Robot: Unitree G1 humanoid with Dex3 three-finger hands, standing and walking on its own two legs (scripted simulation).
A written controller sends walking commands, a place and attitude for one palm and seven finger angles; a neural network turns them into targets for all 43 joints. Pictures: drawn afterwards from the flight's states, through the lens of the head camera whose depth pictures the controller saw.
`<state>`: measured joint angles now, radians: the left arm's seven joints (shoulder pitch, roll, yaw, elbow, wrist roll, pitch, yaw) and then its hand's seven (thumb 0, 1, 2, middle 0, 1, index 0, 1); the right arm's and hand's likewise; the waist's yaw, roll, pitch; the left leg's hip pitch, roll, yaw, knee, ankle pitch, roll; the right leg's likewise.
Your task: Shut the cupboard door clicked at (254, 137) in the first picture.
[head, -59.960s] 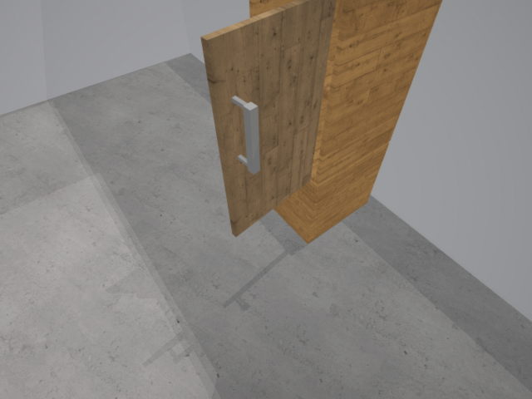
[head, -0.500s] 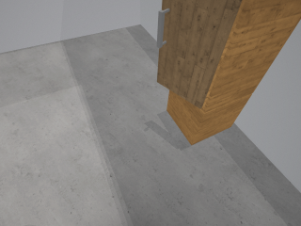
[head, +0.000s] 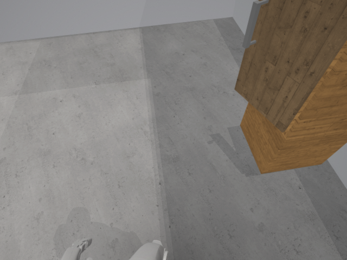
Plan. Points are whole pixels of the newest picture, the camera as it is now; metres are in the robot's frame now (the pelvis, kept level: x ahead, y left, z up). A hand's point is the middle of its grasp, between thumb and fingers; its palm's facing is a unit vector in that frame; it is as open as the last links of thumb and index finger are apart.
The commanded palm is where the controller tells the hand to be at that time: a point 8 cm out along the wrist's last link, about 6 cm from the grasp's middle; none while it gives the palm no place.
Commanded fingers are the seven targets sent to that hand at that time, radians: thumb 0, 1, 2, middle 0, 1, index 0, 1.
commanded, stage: walk to a spot facing it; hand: left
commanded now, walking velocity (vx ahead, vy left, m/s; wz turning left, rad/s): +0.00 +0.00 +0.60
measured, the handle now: (255, 24) +0.91 -0.30 +0.04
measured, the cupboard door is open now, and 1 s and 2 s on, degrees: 21 21 21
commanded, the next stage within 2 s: turn to face it in 1.32 s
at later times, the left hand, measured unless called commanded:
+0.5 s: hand out of the picture +0.02 +0.25 -0.16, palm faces +0.33 -0.91 -0.25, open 7.4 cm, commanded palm none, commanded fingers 0.00 0.90 0.90 -0.20 -0.30 -0.20 -0.30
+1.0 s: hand out of the picture +0.03 +0.19 -0.17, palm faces +0.69 -0.71 -0.17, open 7.4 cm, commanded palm none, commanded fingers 0.00 0.90 0.90 -0.20 -0.30 -0.20 -0.30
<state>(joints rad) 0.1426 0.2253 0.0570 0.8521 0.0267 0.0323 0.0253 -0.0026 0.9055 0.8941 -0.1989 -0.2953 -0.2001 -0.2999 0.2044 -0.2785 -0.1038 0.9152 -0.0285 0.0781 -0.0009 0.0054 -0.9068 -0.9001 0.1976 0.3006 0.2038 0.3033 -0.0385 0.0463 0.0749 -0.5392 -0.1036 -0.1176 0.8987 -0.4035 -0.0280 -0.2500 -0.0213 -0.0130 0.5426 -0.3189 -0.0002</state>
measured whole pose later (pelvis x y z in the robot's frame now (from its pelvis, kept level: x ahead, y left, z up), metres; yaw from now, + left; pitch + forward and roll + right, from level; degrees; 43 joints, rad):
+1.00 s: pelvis +0.17 +0.08 +0.00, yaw +41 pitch +1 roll +0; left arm 0.38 0.15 0.05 0.98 0.03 -0.06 0.00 0.00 0.90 0.89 -0.20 -0.30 -0.20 -0.30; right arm 0.11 -0.22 -0.06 0.90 -0.03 0.03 0.06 0.01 -0.91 -0.90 0.19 0.30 0.20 0.30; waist 0.03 -0.02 0.12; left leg -0.53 0.05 0.12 0.75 -0.29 0.03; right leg -0.02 -0.15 -0.35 0.42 -0.37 0.07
